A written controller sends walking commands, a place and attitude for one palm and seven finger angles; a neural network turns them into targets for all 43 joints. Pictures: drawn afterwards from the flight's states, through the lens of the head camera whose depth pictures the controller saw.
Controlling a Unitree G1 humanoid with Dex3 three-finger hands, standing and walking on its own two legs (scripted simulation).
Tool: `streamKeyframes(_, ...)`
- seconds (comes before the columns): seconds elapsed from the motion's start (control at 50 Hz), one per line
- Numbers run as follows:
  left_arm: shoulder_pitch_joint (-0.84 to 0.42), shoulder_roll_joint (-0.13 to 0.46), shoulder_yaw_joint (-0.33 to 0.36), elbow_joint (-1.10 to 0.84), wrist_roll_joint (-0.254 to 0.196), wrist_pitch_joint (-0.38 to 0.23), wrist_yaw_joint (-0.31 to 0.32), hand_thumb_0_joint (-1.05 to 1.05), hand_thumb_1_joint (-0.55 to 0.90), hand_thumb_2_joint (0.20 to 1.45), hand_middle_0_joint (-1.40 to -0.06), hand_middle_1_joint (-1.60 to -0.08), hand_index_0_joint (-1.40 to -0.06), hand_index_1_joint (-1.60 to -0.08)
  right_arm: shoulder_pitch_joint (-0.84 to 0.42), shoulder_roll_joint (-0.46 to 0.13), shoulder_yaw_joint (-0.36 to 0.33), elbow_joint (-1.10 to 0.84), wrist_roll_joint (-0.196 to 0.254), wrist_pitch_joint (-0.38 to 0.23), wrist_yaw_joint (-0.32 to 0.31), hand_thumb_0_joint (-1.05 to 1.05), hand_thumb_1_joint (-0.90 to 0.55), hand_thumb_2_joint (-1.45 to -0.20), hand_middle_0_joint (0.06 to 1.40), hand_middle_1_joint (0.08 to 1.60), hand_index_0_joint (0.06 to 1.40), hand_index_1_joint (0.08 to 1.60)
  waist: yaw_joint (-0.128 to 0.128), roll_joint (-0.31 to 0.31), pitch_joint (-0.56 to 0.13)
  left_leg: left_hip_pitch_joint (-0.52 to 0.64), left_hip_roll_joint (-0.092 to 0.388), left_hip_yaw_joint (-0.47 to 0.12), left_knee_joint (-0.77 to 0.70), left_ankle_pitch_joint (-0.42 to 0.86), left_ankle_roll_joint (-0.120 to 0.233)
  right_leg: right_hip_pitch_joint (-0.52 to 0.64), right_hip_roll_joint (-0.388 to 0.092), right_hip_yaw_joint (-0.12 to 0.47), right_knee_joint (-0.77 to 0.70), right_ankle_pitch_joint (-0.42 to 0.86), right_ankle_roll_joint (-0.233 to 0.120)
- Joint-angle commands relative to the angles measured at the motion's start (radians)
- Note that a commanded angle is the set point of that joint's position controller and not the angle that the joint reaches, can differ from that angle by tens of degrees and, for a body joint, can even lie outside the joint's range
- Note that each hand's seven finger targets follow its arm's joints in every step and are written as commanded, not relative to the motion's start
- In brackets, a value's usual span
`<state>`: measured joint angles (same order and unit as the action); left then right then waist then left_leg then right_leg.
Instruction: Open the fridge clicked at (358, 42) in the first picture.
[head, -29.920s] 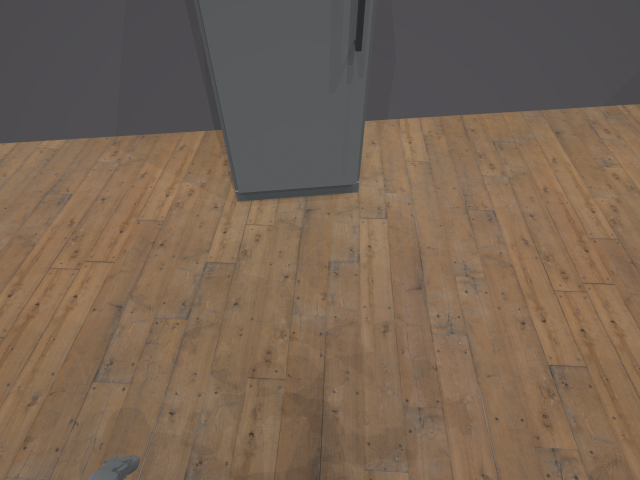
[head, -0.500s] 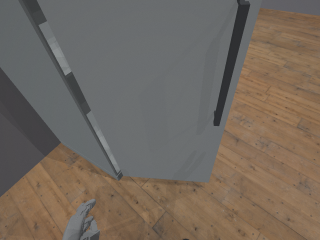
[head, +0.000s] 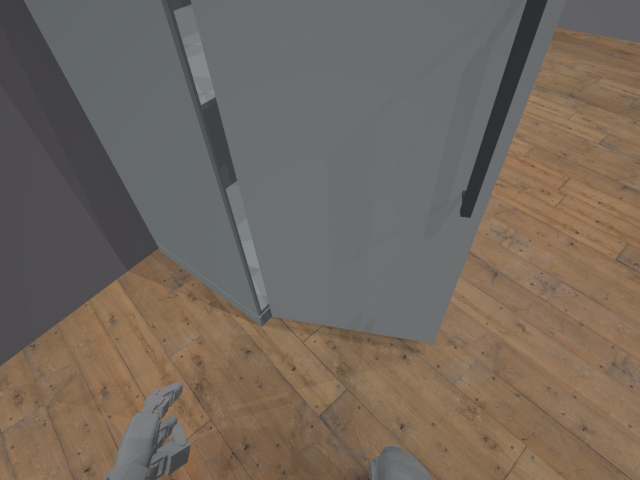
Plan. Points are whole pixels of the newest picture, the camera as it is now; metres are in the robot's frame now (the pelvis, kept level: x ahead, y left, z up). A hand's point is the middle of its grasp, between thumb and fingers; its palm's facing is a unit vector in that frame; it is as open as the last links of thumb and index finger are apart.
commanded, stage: stop stepping back and stand still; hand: right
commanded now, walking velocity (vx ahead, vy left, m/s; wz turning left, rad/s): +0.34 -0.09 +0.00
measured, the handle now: (493, 117) +0.62 -0.23 +0.14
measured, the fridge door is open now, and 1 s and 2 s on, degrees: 64 64 64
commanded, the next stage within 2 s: let the arm hang, fingers relaxed in 1.06 s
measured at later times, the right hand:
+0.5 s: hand out of the picture +0.14 -0.29 +0.19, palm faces +0.47 +0.73 -0.49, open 7.4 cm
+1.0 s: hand out of the picture +0.17 -0.31 +0.17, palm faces +0.47 +0.72 -0.51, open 7.4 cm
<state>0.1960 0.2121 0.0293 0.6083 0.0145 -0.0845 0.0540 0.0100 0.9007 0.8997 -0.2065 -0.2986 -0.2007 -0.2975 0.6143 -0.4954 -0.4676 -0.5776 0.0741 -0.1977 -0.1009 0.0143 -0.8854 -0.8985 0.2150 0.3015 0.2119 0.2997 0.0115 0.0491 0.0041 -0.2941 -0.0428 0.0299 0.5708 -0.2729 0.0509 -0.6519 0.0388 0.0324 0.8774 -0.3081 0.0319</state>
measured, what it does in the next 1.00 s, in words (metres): steps on the spot: right foot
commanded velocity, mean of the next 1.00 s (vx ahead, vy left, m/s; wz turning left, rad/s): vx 0.07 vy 0.02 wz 0.00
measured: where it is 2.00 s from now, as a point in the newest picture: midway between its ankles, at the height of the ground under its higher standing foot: outside the picture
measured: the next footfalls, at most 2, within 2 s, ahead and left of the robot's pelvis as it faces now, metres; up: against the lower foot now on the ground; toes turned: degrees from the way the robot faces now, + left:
right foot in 0.20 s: +0.01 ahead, -0.15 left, +0.00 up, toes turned -6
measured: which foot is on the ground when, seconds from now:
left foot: down 0.00-1.00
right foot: up 0.00-0.18, down 0.20-1.00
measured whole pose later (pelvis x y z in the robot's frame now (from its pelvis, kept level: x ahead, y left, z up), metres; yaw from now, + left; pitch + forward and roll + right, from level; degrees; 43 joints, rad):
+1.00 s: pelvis -0.01 -0.02 +0.01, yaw -5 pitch +0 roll +0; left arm 0.20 0.22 0.01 0.62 -0.01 -0.11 0.06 0.01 0.90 0.90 -0.21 -0.30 -0.20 -0.30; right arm 0.56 -0.42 -0.44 -0.42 0.04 -0.22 -0.13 0.01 -0.88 -0.90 0.21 0.30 0.21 0.30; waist 0.01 -0.01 0.02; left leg -0.25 -0.03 0.02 0.50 -0.26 0.03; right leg -0.21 -0.01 -0.01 0.50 -0.29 0.01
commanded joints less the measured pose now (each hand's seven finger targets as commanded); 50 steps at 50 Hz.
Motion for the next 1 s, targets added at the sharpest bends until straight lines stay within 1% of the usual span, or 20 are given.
streamKeyframes(0.0, -0.045, 0.084, 0.017, -0.131, -0.003, -0.038, 0.02, 0.0, 0.9, 0.9, -0.2, -0.3, -0.2, -0.3, -0.094, -0.127, -0.12, -0.135, -0.011, -0.021, -0.042, 0.0, -0.9, -0.9, 0.2, 0.3, 0.2, 0.3, 0.017, 0.085, -0.036, -0.261, 0.306, -0.247, -0.412, -0.386, 0.074, 0.154, -0.067, 0.008, 0.312, -0.011, 0.001)
streamKeyframes(0.12, 0.0, 0.131, 0.021, -0.079, 0.002, -0.122, 0.074, 0.0, 0.9, 0.9, -0.2, -0.3, -0.2, -0.3, -0.363, -0.037, 0.028, -0.01, -0.068, -0.023, -0.097, 0.0, -0.9, -0.9, 0.2, 0.3, 0.2, 0.3, -0.004, -0.008, -0.081, -0.017, 0.261, -0.158, -0.256, -0.179, 0.032, 0.43, -0.046, -0.079, -0.392, -0.061, -0.074)
streamKeyframes(0.16, 0.004, 0.165, 0.036, -0.104, -0.005, -0.146, 0.073, 0.0, 0.9, 0.9, -0.2, -0.3, -0.2, -0.3, -0.343, -0.04, 0.045, -0.082, -0.061, -0.037, -0.093, 0.0, -0.9, -0.9, 0.2, 0.3, 0.2, 0.3, -0.004, -0.176, -0.103, 0.006, 0.144, -0.068, -0.023, -0.027, -0.019, 0.513, -0.147, 0.059, -0.572, 0.044, -0.107)
streamKeyframes(0.18, -0.014, 0.167, 0.031, -0.129, -0.013, -0.141, 0.061, 0.0, 0.9, 0.9, -0.2, -0.3, -0.2, -0.3, -0.344, -0.065, 0.022, -0.15, -0.063, -0.049, -0.092, 0.0, -0.9, -0.9, 0.2, 0.3, 0.2, 0.3, -0.017, -0.293, -0.112, -0.084, 0.085, -0.005, 0.099, 0.021, -0.051, 0.574, -0.25, 0.2, -0.541, 0.287, -0.136)
streamKeyframes(0.22, -0.014, 0.139, 0.03, -0.123, -0.014, -0.144, 0.034, 0.0, 0.9, 0.9, -0.2, -0.3, -0.2, -0.3, -0.239, -0.121, -0.056, -0.16, -0.058, -0.061, -0.078, 0.0, -0.9, -0.9, 0.2, 0.3, 0.2, 0.3, -0.017, -0.219, -0.112, -0.113, 0.048, 0.033, 0.101, -0.054, -0.06, 0.567, -0.268, 0.175, -0.506, 0.512, -0.136)
streamKeyframes(0.26, -0.035, 0.12, 0.018, -0.117, 0.001, -0.143, 0.018, 0.0, 0.9, 0.9, -0.2, -0.3, -0.2, -0.3, -0.202, -0.178, -0.126, -0.233, -0.052, -0.069, -0.062, 0.0, -0.9, -0.9, 0.2, 0.3, 0.2, 0.3, -0.014, -0.317, -0.056, -0.037, 0.048, 0.041, 0.075, -0.08, -0.061, 0.447, -0.247, 0.19, -0.556, 0.424, -0.116)
streamKeyframes(0.3, -0.052, 0.125, 0.013, -0.124, -0.004, -0.132, 0.006, 0.0, 0.9, 0.9, -0.2, -0.3, -0.2, -0.3, -0.115, -0.123, -0.112, -0.177, -0.048, -0.078, -0.06, 0.0, -0.9, -0.9, 0.2, 0.3, 0.2, 0.3, -0.02, -0.27, -0.031, 0.118, 0.042, 0.048, -0.059, 0.024, -0.045, 0.32, -0.228, 0.093, -0.491, 0.306, -0.114)
streamKeyframes(0.34, -0.049, 0.13, 0.02, -0.122, -0.01, -0.118, 0.0, 0.0, 0.9, 0.9, -0.2, -0.3, -0.2, -0.3, -0.064, -0.109, -0.118, -0.089, -0.035, -0.072, -0.056, 0.0, -0.9, -0.9, 0.2, 0.3, 0.2, 0.3, -0.018, -0.149, -0.046, 0.229, 0.078, -0.035, -0.094, 0.043, -0.016, 0.206, -0.159, 0.017, -0.406, 0.079, -0.094)
streamKeyframes(0.38, -0.029, 0.12, 0.037, -0.126, -0.021, -0.09, -0.001, 0.0, 0.9, 0.9, -0.2, -0.3, -0.2, -0.3, -0.034, -0.094, -0.113, -0.021, -0.022, -0.064, -0.05, 0.0, -0.9, -0.9, 0.2, 0.3, 0.2, 0.3, -0.01, 0.118, -0.064, 0.178, 0.252, -0.365, -0.259, -0.213, 0.08, 0.137, -0.042, -0.057, -0.143, -0.166, -0.054)
streamKeyframes(0.42, -0.036, 0.113, 0.037, -0.116, -0.023, -0.066, 0.004, 0.0, 0.9, 0.9, -0.2, -0.3, -0.2, -0.3, -0.089, -0.092, -0.104, 0.015, -0.021, -0.062, -0.052, 0.0, -0.9, -0.9, 0.2, 0.3, 0.2, 0.3, -0.015, 0.15, -0.038, 0.086, 0.363, -0.482, -0.376, -0.355, 0.151, 0.109, -0.056, -0.026, 0.116, -0.221, -0.055)
streamKeyframes(0.46, -0.049, 0.101, 0.013, -0.11, -0.018, -0.062, 0.002, 0.0, 0.9, 0.9, -0.2, -0.3, -0.2, -0.3, -0.155, -0.077, -0.084, 0.021, -0.025, -0.055, -0.051, 0.0, -0.9, -0.9, 0.2, 0.3, 0.2, 0.3, -0.001, 0.086, -0.019, -0.007, 0.346, -0.368, -0.304, -0.263, 0.135, 0.206, -0.11, 0.011, -0.027, -0.201, -0.071)
streamKeyframes(0.52, -0.039, 0.103, -0.006, -0.1, -0.012, -0.062, 0.027, 0.0, 0.9, 0.9, -0.2, -0.3, -0.2, -0.3, -0.192, -0.046, -0.031, 0.017, -0.026, -0.052, -0.055, 0.0, -0.9, -0.9, 0.2, 0.3, 0.2, 0.3, 0.023, -0.055, -0.024, -0.157, 0.164, -0.091, -0.116, -0.271, 0.02, 0.504, -0.074, -0.047, -0.422, -0.026, -0.066)
streamKeyframes(0.56, -0.065, 0.132, 0.004, -0.125, -0.006, -0.085, 0.038, 0.0, 0.9, 0.9, -0.2, -0.3, -0.2, -0.3, -0.306, -0.066, -0.019, -0.116, -0.038, -0.08, -0.064, 0.0, -0.9, -0.9, 0.2, 0.3, 0.2, 0.3, 0.004, -0.35, 0.006, -0.22, 0.043, -0.008, 0.228, -0.205, -0.059, 0.456, -0.345, 0.397, -0.705, -0.261, -0.168)
streamKeyframes(0.58, -0.067, 0.111, 0.004, -0.121, -0.005, -0.099, 0.033, 0.0, 0.9, 0.9, -0.2, -0.3, -0.2, -0.3, -0.321, -0.084, -0.035, -0.12, -0.05, -0.083, -0.071, 0.0, -0.9, -0.9, 0.2, 0.3, 0.2, 0.3, -0.004, -0.274, 0.025, -0.176, 0.041, -0.06, 0.325, -0.178, -0.061, 0.369, -0.366, 0.4, -0.726, -0.241, -0.225)
streamKeyframes(0.68, -0.064, 0.113, -0.002, -0.114, -0.013, -0.143, 0.013, 0.0, 0.9, 0.9, -0.2, -0.3, -0.2, -0.3, -0.271, -0.095, -0.04, -0.196, -0.074, -0.077, -0.074, 0.0, -0.9, -0.9, 0.2, 0.3, 0.2, 0.3, -0.035, -0.242, -0.017, 0.138, 0.058, -0.014, -0.083, 0.045, -0.065, 0.307, -0.199, 0.077, -0.504, 0.057, -0.126)
streamKeyframes(0.74, -0.056, 0.107, 0.009, -0.114, -0.006, -0.135, 0.001, 0.0, 0.9, 0.9, -0.2, -0.3, -0.2, -0.3, -0.186, -0.102, -0.074, -0.117, -0.059, -0.086, -0.068, 0.0, -0.9, -0.9, 0.2, 0.3, 0.2, 0.3, -0.011, -0.078, -0.073, 0.144, 0.177, -0.22, -0.175, 0.266, 0.008, 0.33, -0.071, -0.027, -0.332, 0.112, -0.05)
streamKeyframes(0.78, -0.023, 0.1, 0.021, -0.105, -0.014, -0.113, -0.008, 0.0, 0.9, 0.9, -0.2, -0.3, -0.2, -0.3, -0.119, -0.085, -0.085, -0.045, -0.044, -0.079, -0.067, 0.0, -0.9, -0.9, 0.2, 0.3, 0.2, 0.3, -0.005, 0.011, -0.096, 0.145, 0.254, -0.327, -0.237, 0.208, 0.049, 0.333, -0.054, -0.03, -0.241, 0.053, -0.036)
streamKeyframes(0.82, -0.032, 0.092, 0.017, -0.112, -0.018, -0.093, -0.005, 0.0, 0.9, 0.9, -0.2, -0.3, -0.2, -0.3, -0.086, -0.09, -0.103, -0.026, -0.034, -0.078, -0.069, 0.0, -0.9, -0.9, 0.2, 0.3, 0.2, 0.3, -0.004, 0.044, -0.107, 0.162, 0.266, -0.288, -0.233, 0.256, 0.057, 0.338, -0.06, -0.028, -0.271, 0.046, -0.038)
streamKeyframes(0.9, -0.074, 0.114, 0.016, -0.133, -0.022, -0.074, 0.012, 0.0, 0.9, 0.9, -0.2, -0.3, -0.2, -0.3, -0.046, -0.08, -0.101, -0.011, -0.022, -0.076, -0.06, 0.0, -0.9, -0.9, 0.2, 0.3, 0.2, 0.3, -0.011, -0.059, -0.099, 0.125, 0.117, -0.111, -0.134, 0.266, -0.029, 0.448, -0.125, 0.019, -0.45, 0.315, -0.059)
streamKeyframes(0.98, -0.078, 0.119, 0.014, -0.136, -0.023, -0.074, 0.025, 0.0, 0.9, 0.9, -0.2, -0.3, -0.2, -0.3, -0.082, -0.083, -0.082, -0.021, -0.029, -0.072, -0.056, 0.0, -0.9, -0.9, 0.2, 0.3, 0.2, 0.3, -0.015, -0.077, -0.121, 0.167, 0.099, -0.078, -0.103, 0.406, -0.047, 0.46, -0.144, 0.019, -0.437, 0.458, -0.061)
